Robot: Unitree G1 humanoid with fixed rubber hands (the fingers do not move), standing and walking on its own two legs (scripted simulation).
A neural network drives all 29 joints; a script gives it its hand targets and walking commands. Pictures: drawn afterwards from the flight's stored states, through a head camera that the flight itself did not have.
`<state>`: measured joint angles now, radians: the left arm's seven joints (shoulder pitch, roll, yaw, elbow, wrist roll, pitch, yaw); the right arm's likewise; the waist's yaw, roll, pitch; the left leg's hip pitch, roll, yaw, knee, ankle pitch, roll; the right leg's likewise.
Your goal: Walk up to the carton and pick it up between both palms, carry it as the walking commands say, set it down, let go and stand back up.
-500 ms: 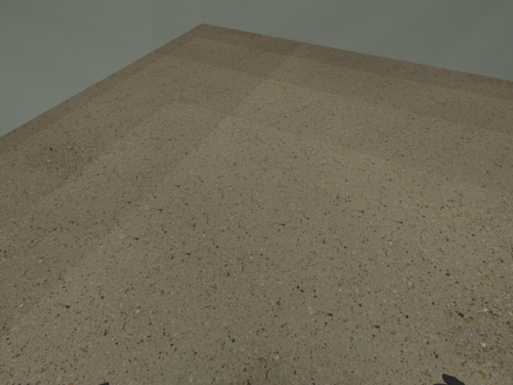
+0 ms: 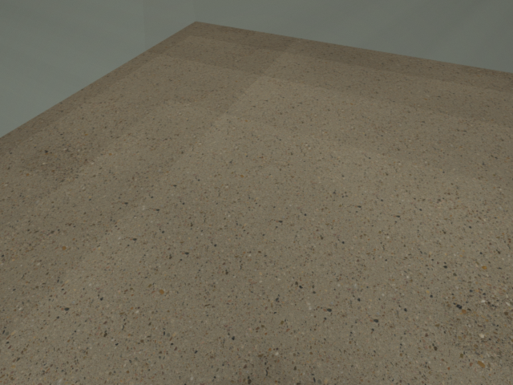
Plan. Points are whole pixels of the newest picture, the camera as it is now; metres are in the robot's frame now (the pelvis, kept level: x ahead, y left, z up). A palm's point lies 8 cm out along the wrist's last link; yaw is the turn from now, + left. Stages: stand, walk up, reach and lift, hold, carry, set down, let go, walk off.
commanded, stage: walk up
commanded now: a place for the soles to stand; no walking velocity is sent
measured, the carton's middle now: out of the picture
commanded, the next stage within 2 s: none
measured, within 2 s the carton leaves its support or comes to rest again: neither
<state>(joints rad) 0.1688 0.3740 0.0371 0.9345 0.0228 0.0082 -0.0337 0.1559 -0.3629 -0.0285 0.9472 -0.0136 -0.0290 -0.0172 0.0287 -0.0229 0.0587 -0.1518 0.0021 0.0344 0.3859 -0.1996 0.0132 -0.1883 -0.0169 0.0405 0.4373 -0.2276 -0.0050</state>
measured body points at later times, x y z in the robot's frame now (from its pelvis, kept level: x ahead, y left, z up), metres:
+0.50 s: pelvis +0.09 -0.13 -0.02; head +0.11 -0.14 +0.43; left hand +0.34 +0.12 -0.08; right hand +0.10 -0.49 -0.09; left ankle +0.19 -0.05 -0.72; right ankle +0.08 -0.26 -0.74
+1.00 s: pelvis +0.24 -0.35 -0.03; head +0.25 -0.34 +0.41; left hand +0.62 -0.32 -0.06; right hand -0.01 -0.63 -0.08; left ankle +0.26 -0.10 -0.74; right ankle +0.23 -0.54 -0.75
